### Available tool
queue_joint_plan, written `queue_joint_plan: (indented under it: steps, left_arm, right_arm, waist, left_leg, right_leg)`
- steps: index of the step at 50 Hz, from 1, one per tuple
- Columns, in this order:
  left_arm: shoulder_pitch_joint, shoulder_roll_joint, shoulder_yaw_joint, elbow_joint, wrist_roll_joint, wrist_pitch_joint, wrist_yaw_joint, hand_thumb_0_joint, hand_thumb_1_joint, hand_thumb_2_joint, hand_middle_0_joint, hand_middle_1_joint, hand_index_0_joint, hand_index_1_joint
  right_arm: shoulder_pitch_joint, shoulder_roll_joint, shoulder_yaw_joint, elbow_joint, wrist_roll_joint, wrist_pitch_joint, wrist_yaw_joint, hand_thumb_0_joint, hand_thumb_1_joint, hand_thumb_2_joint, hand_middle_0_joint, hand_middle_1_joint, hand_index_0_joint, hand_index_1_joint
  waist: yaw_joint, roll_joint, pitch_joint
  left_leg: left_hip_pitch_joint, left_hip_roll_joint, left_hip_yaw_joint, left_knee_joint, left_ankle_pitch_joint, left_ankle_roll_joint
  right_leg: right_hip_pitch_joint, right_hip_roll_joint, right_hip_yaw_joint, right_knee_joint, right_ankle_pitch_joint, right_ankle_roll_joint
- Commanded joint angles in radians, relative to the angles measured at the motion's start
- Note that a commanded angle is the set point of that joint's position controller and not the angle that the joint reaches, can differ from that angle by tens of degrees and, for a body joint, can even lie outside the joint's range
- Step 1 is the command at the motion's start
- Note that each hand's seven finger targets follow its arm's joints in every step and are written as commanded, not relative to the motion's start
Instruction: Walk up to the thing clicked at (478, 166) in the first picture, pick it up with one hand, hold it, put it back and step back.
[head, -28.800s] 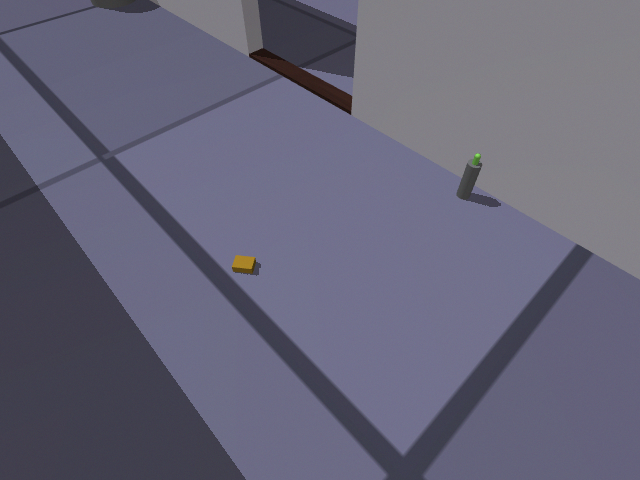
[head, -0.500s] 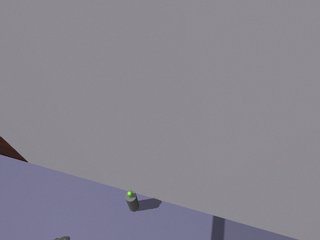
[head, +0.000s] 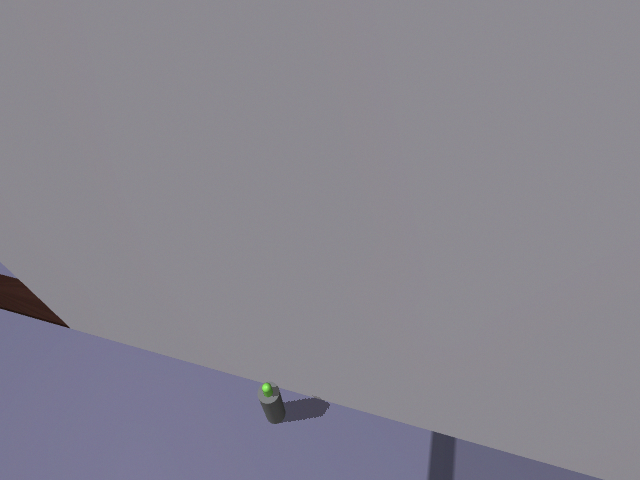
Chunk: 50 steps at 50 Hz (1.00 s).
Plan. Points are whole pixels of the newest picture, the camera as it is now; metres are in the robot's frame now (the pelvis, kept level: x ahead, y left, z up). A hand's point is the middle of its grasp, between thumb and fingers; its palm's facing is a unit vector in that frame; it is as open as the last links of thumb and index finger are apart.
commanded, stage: stand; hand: left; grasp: from the side
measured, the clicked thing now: (271, 400) +0.42 +0.17 -0.67
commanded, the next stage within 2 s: step back in 1.28 s
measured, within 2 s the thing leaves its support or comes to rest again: neither
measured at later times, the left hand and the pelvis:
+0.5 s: hand out of the picture +0.09 +0.24 -0.15, palm faces -0.02 -0.94 -0.34, open 7.4 cm; pelvis +0.01 +0.00 +0.00, yaw -1 degrees
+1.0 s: hand out of the picture +0.08 +0.25 -0.16, palm faces -0.03 -0.94 -0.34, open 7.4 cm; pelvis +0.01 +0.00 +0.00, yaw -1 degrees
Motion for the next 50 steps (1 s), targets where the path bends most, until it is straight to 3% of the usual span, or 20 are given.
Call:
queue_joint_plan:
  steps: [1,5,7,12,16,19,23,35,42,45,50]
  left_arm:
    - [-0.059,0.207,0.033,-0.049,-0.003,-0.027,0.015,0.000,0.900,0.900,-0.200,-0.300,-0.200,-0.301]
    - [-0.068,0.209,0.031,-0.037,-0.005,-0.028,0.015,0.000,0.900,0.900,-0.200,-0.300,-0.200,-0.301]
    - [-0.064,0.210,0.029,-0.035,-0.003,-0.027,0.013,0.000,0.900,0.900,-0.200,-0.300,-0.200,-0.301]
    - [-0.071,0.205,0.029,-0.029,-0.007,-0.029,0.013,0.000,0.900,0.900,-0.200,-0.300,-0.200,-0.301]
    - [-0.082,0.207,0.030,-0.023,-0.009,-0.029,0.013,0.000,0.900,0.900,-0.200,-0.300,-0.200,-0.301]
    - [-0.087,0.209,0.030,-0.026,-0.008,-0.028,0.011,0.000,0.900,0.900,-0.200,-0.300,-0.200,-0.301]
    - [-0.095,0.213,0.034,-0.026,-0.010,-0.026,0.011,0.000,0.900,0.900,-0.200,-0.300,-0.200,-0.301]
    - [-0.096,0.213,0.036,-0.027,-0.010,-0.022,0.005,0.000,0.900,0.900,-0.200,-0.300,-0.200,-0.301]
    - [-0.087,0.217,0.033,-0.031,-0.012,-0.024,0.003,0.000,0.900,0.900,-0.200,-0.300,-0.200,-0.300]
    - [-0.091,0.229,0.035,-0.036,-0.012,-0.026,0.003,0.000,0.900,0.900,-0.200,-0.300,-0.200,-0.300]
    - [-0.078,0.223,0.031,-0.030,-0.013,-0.025,0.003,0.000,0.900,0.900,-0.200,-0.300,-0.200,-0.300]
  right_arm:
    - [-0.032,-0.176,-0.030,-0.050,0.001,-0.024,-0.016,0.000,-0.900,-0.900,0.200,0.300,0.200,0.300]
    - [-0.045,-0.185,-0.029,-0.045,0.003,-0.026,-0.017,0.000,-0.900,-0.900,0.200,0.300,0.200,0.300]
    - [-0.048,-0.188,-0.027,-0.044,0.004,-0.025,-0.016,0.000,-0.900,-0.900,0.200,0.300,0.200,0.300]
    - [-0.044,-0.199,-0.027,-0.040,0.008,-0.029,-0.020,0.000,-0.900,-0.900,0.200,0.300,0.200,0.300]
    - [-0.053,-0.199,-0.026,-0.037,0.009,-0.029,-0.020,0.000,-0.900,-0.900,0.200,0.300,0.200,0.300]
    - [-0.060,-0.203,-0.025,-0.039,0.009,-0.028,-0.019,0.000,-0.900,-0.900,0.200,0.300,0.200,0.300]
    - [-0.063,-0.207,-0.026,-0.039,0.008,-0.031,-0.020,0.000,-0.900,-0.900,0.200,0.300,0.200,0.300]
    - [-0.072,-0.212,-0.027,-0.042,0.008,-0.033,-0.016,0.000,-0.900,-0.900,0.200,0.300,0.200,0.300]
    - [-0.071,-0.214,-0.026,-0.044,0.008,-0.036,-0.014,0.000,-0.900,-0.900,0.200,0.300,0.200,0.300]
    - [-0.056,-0.212,-0.025,-0.041,0.009,-0.035,-0.015,0.000,-0.900,-0.900,0.200,0.300,0.200,0.300]
    - [-0.058,-0.216,-0.025,-0.038,0.011,-0.033,-0.013,0.000,-0.900,-0.900,0.200,0.300,0.200,0.300]
  waist:
    - [-0.005,-0.029,-0.027]
    - [-0.004,-0.030,-0.043]
    - [-0.002,-0.034,-0.033]
    - [-0.008,-0.022,-0.073]
    - [-0.007,-0.033,-0.075]
    - [-0.007,-0.029,-0.054]
    - [-0.010,-0.026,-0.058]
    - [-0.007,-0.030,-0.037]
    - [-0.007,-0.024,-0.056]
    - [-0.013,-0.033,-0.073]
    - [-0.012,-0.031,-0.057]
  left_leg:
    - [-0.049,0.101,-0.091,-0.080,0.012,0.023]
    - [-0.022,0.110,-0.090,-0.080,0.057,0.025]
    - [-0.028,0.107,-0.088,-0.086,0.040,0.023]
    - [0.000,0.117,-0.080,-0.080,0.120,0.024]
    - [0.020,0.123,-0.078,-0.080,0.157,0.021]
    - [0.003,0.121,-0.078,-0.095,0.113,0.020]
    - [0.013,0.127,-0.075,-0.096,0.138,0.020]
    - [0.008,0.130,-0.077,-0.119,0.055,0.024]
    - [0.019,0.131,-0.079,-0.121,0.073,0.021]
    - [0.017,0.132,-0.072,-0.112,0.105,0.022]
    - [0.015,0.129,-0.076,-0.113,0.087,0.021]
  right_leg:
    - [0.032,-0.109,0.125,-0.100,0.010,-0.010]
    - [0.045,-0.113,0.124,-0.097,0.055,-0.015]
    - [0.032,-0.108,0.121,-0.105,0.028,-0.011]
    - [0.077,-0.119,0.121,-0.091,0.173,-0.014]
    - [0.083,-0.118,0.115,-0.087,0.204,-0.012]
    - [0.068,-0.110,0.114,-0.105,0.144,-0.008]
    - [0.077,-0.118,0.123,-0.098,0.188,-0.013]
    - [0.043,-0.109,0.124,-0.115,0.086,-0.012]
    - [0.046,-0.109,0.124,-0.106,0.101,-0.015]
    - [0.069,-0.118,0.129,-0.099,0.156,-0.017]
    - [0.054,-0.113,0.126,-0.107,0.128,-0.015]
